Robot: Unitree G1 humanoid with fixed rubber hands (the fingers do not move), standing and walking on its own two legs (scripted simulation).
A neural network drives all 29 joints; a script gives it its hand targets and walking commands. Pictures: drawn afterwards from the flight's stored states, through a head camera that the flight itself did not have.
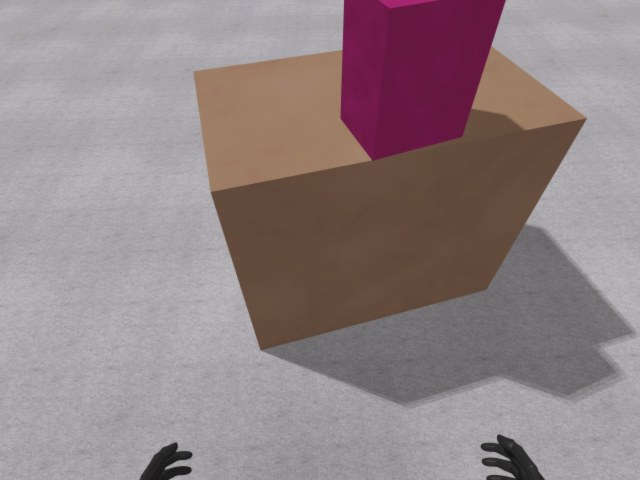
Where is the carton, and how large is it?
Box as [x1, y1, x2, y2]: [340, 0, 505, 160]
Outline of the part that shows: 344,0 340,118 371,159 377,159 461,136 505,0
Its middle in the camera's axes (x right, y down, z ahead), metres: +0.18 -0.34 +0.76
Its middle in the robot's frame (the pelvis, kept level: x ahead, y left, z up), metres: +0.81 -0.16 +0.11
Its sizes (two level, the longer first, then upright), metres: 0.219 0.169 0.287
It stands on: a pedestal, 0.73 m high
